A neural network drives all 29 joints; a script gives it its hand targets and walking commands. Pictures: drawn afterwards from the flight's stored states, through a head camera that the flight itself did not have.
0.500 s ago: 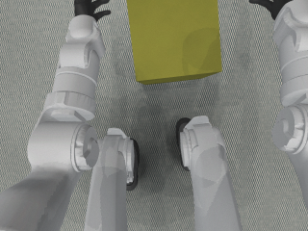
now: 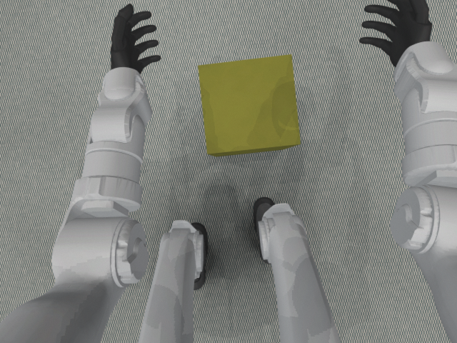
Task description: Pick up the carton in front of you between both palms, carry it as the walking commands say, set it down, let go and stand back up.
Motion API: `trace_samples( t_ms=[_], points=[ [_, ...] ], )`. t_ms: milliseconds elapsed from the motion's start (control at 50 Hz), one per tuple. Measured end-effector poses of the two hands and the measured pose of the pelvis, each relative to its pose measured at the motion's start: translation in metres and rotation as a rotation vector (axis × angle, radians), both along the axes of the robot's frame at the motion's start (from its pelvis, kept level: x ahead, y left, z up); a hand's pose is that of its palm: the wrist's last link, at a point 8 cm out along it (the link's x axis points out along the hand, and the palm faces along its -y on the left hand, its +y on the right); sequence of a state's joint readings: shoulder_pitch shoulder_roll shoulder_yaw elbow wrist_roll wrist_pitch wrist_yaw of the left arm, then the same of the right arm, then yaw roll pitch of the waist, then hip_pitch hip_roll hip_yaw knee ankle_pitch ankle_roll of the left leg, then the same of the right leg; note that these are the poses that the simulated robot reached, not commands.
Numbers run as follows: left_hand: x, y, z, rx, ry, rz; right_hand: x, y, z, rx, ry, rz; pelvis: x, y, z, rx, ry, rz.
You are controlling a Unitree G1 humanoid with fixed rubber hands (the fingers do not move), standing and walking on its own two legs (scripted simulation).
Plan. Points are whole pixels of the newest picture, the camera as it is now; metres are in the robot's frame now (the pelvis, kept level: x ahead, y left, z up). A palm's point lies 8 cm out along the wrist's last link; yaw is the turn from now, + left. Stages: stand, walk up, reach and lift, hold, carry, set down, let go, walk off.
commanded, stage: set down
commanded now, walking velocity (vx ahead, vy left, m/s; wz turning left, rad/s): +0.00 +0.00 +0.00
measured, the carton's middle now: (247, 114) +0.50 -0.09 -0.45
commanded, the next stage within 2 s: let go in 0.14 s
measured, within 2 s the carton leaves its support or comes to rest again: neither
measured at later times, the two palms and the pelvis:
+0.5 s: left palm (63, 116) +0.45 +0.13 +0.01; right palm out of the picture +0.41 -0.30 +0.01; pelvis +0.05 -0.01 +0.12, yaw -3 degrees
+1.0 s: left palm out of the picture +0.30 +0.23 +0.12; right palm out of the picture +0.26 -0.23 +0.12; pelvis +0.10 +0.02 +0.20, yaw -4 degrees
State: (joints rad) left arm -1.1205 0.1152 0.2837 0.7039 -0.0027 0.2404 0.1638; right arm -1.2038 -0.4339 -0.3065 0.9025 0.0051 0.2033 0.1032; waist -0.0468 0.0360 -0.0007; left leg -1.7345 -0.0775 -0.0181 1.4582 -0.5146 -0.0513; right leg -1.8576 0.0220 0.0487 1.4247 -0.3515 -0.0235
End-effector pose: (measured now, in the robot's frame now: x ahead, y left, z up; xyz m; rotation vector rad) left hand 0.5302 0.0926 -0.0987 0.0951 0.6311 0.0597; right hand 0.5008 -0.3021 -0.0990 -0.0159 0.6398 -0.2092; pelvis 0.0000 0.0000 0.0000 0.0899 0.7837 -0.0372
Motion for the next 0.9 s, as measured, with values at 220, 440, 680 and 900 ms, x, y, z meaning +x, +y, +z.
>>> trace_samples(
  t_ms=[220, 440, 680, 900],
  points=[
    [-0.006, 0.003, 0.057, 0.011, 0.01, -0.011, -0.005, 0.001, 0.057, -0.019, 0.015, 0.013, 0.013, -0.004, 0.057, -0.01, -0.02, -0.008],
    [-0.066, 0.028, 0.094, 0.106, 0.101, -0.072, -0.069, 0.002, 0.091, -0.092, 0.123, 0.065, 0.04, -0.009, 0.111, -0.033, -0.115, -0.017],
    [-0.129, 0.071, 0.155, 0.095, 0.122, -0.091, -0.137, 0.023, 0.154, -0.08, 0.132, 0.079, 0.071, -0.005, 0.155, -0.064, -0.289, -0.023],
    [-0.207, 0.12, 0.203, 0.086, 0.145, -0.077, -0.217, 0.058, 0.201, -0.077, 0.157, 0.084, 0.09, 0.011, 0.187, -0.105, -0.535, -0.021]
  ],
)
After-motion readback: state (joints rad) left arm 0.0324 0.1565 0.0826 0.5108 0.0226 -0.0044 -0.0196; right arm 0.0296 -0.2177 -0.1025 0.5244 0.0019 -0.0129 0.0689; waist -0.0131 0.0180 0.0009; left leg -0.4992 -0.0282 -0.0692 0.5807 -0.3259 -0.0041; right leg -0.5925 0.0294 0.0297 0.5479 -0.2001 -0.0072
